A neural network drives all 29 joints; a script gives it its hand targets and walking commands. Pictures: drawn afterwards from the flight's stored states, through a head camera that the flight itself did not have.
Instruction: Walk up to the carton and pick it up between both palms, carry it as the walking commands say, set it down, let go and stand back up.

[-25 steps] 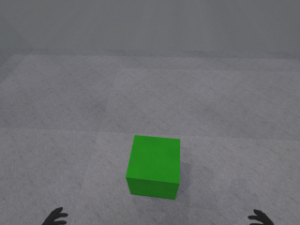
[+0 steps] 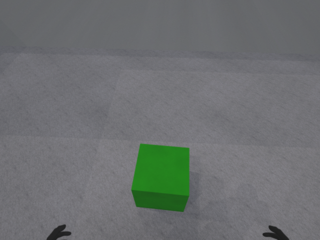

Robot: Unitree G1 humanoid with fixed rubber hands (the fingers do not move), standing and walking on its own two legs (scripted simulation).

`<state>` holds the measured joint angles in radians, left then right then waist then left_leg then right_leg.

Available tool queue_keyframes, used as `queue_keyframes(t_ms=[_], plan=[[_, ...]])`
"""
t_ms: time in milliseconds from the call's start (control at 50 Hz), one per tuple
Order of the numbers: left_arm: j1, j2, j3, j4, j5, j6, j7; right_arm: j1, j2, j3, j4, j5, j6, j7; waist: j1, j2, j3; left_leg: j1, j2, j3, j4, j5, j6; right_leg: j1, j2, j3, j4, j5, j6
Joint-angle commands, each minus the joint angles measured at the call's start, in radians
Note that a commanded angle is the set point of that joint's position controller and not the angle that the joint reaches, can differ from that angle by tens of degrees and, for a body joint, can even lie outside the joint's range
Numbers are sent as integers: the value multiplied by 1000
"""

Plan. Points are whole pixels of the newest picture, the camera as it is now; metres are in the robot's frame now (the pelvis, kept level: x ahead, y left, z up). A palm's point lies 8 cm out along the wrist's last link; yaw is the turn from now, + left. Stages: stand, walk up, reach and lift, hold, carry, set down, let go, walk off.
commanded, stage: stand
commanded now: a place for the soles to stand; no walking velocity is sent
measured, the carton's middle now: (162, 178) +0.54 +0.01 -0.64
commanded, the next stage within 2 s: reach and lift in 0.34 s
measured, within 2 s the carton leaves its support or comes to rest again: neither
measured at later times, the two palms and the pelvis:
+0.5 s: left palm (55, 231) +0.16 +0.29 -0.10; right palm (277, 239) +0.15 -0.28 -0.10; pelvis -0.01 +0.01 -0.01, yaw +0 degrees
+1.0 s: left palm (81, 201) +0.25 +0.27 -0.16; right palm (253, 202) +0.26 -0.27 -0.15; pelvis -0.04 +0.00 -0.06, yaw +0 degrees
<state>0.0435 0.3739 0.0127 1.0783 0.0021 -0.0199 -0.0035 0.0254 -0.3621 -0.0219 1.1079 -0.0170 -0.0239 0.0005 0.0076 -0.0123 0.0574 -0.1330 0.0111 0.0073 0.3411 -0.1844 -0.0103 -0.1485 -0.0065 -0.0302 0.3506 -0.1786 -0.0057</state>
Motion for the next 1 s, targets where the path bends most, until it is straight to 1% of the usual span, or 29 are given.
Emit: queue_keyframes(t_ms=[0, 20, 40, 100, 200, 240, 280, 320, 340, 360, 400, 420, 460, 500, 520, 540, 560, 600, 620, 640, 680, 740, 760, 800, 860, 880, 920, 960, 980], plan=[[-34, 185, 31, -41, 0, -11, 5, -50, -192, -31, -51, -3, -8, -6, 5, 29, -112, 15, 117, -97, -49, 164, 19, 47, -125, 106, -62, 143, -12], [-30, 184, 31, -43, 0, -10, 4, -49, -193, -31, -53, 0, -8, -6, 5, 16, -121, 19, 120, -97, -58, 144, 22, 47, -125, 112, -60, 135, -12], [-37, 188, 32, -38, 2, -10, 5, -45, -189, -31, -51, 0, -9, -3, 1, 40, -112, 12, 119, -100, -66, 146, 20, 48, -123, 111, -59, 122, -13], [-28, 186, 32, -41, -1, -8, 4, -50, -192, -31, -55, -1, -10, -5, 9, 27, -128, 14, 124, -100, -58, 172, 22, 64, -127, 107, -56, 153, -12], [-28, 186, 34, -42, 2, -7, 5, -38, -186, -35, -53, 0, -8, -4, -2, 11, -120, 37, 120, -100, -64, 164, 19, 38, -118, 108, -55, 132, -14], [-24, 185, 29, -38, 1, -5, 5, -39, -193, -34, -54, -2, -7, -5, 4, 37, -115, 31, 119, -97, -67, 166, 16, 48, -122, 108, -61, 133, -10], [-20, 187, 31, -40, 1, -6, 6, -41, -188, -34, -54, -3, -8, -5, 3, 3, -101, 26, 119, -102, -72, 149, 18, 34, -116, 107, -60, 117, -11], [-20, 181, 28, -39, 3, -6, 6, -37, -189, -34, -52, -4, -7, -5, 1, 20, -104, 37, 121, -100, -70, 162, 21, 28, -119, 107, -64, 124, -13], [-237, 83, 88, -389, -21, 65, -35, -142, -42, -119, -403, -47, 82, 8, -12, 32, -18, -147, -31, 44, 44, -84, -28, -70, 54, 52, 45, -37, -17], [-262, 106, 90, -582, 12, 115, -46, -114, -63, -131, -512, -31, 129, 20, -26, 46, 9, -194, -34, 67, 47, -164, -13, -26, 62, 0, 41, -89, -9], [-105, 114, 111, -517, 26, 191, -69, -74, -106, -149, -515, -21, 203, 29, -33, 22, 44, -169, -53, 70, 68, -143, -4, -35, 40, -6, 62, -98, -7], [-11, 97, 133, -481, 51, 226, -78, -24, -98, -160, -475, -17, 239, 38, -28, 73, 84, -169, -51, 66, 62, -163, -22, -46, 38, -24, 72, -130, -10], [28, 94, 149, -502, 81, 262, -69, 36, -129, -185, -468, -20, 266, 52, -20, 93, 48, -154, -41, 69, 65, -143, -40, -63, 42, -33, 93, -93, 1], [64, 69, 159, -536, 83, 282, -59, 38, -135, -181, -552, -22, 274, 55, 3, 51, -25, -134, -54, 53, 105, -33, -41, -10, 62, -26, 128, 20, 13], [54, 67, 163, -544, 77, 282, -58, 20, -118, -184, -598, -21, 270, 55, 0, -7, -51, -137, -57, 47, 135, -1, -35, -11, 59, -20, 140, 60, 19], [25, 71, 180, -578, 85, 282, -54, 11, -103, -180, -629, -16, 267, 58, 2, 7, -81, -144, -57, 48, 157, 25, -33, -12, 56, -9, 157, 84, 22], [13, 71, 194, -606, 76, 274, -50, -17, -93, -178, -662, -10, 260, 63, 15, -11, -145, -151, -53, 41, 194, 65, -27, -7, 61, -7, 196, 134, 27], [-63, 56, 193, -679, 54, 248, -45, -104, -100, -204, -739, -14, 233, 66, 10, -40, -227, -202, -47, 29, 269, 118, -28, -52, 58, -7, 277, 192, 40], [-86, 48, 201, -671, 55, 244, -43, -114, -98, -209, -728, -15, 229, 66, 15, -23, -279, -208, -43, 28, 299, 157, -33, -69, 56, -1, 310, 229, 33], [-136, 46, 198, -685, 40, 229, -40, -134, -92, -209, -725, -3, 222, 60, 13, -59, -283, -270, -41, 31, 328, 148, -31, -98, 53, -2, 346, 243, 40], [-185, 77, 212, -671, 33, 232, -40, -171, -84, -206, -729, 11, 226, 52, 15, -61, -332, -317, -43, 31, 384, 169, -31, -150, 47, -1, 403, 288, 51], [-177, 91, 202, -603, 24, 257, -44, -157, -93, -181, -659, 35, 256, 33, 15, -18, -398, -367, -43, 43, 428, 198, -46, -191, 41, 13, 442, 340, 48], [-191, 85, 189, -590, 15, 267, -42, -160, -90, -183, -638, 34, 266, 29, 1, -22, -414, -376, -39, 36, 431, 204, -46, -202, 43, 12, 450, 337, 46], [-215, 96, 197, -568, 14, 281, -44, -203, -90, -170, -601, 37, 281, 25, 8, 22, -429, -397, -40, 32, 440, 201, -53, -230, 36, 22, 448, 305, 43], [-355, 103, 183, -562, -6, 276, -51, -300, -86, -162, -555, 36, 281, 18, -18, 60, -431, -441, -36, 28, 465, 190, -54, -320, 27, 28, 462, 264, 39], [-420, 112, 190, -572, -19, 271, -53, -399, -95, -165, -578, 53, 276, 16, -19, 47, -459, -476, -33, 17, 474, 176, -53, -345, 26, 36, 467, 239, 43], [-509, 129, 199, -553, -21, 275, -56, -474, -110, -185, -536, 47, 279, 11, -30, 55, -489, -490, -34, 17, 485, 147, -51, -379, 26, 31, 484, 194, 43], [-593, 165, 218, -524, -18, 281, -58, -573, -117, -185, -527, 52, 287, 4, -14, 56, -522, -533, -34, 25, 500, 83, -44, -395, 19, 40, 487, 133, 46], [-625, 170, 217, -508, -20, 286, -62, -604, -113, -183, -526, 58, 294, 0, -20, 36, -533, -566, -35, 25, 501, 42, -37, -412, 14, 43, 485, 93, 51]])
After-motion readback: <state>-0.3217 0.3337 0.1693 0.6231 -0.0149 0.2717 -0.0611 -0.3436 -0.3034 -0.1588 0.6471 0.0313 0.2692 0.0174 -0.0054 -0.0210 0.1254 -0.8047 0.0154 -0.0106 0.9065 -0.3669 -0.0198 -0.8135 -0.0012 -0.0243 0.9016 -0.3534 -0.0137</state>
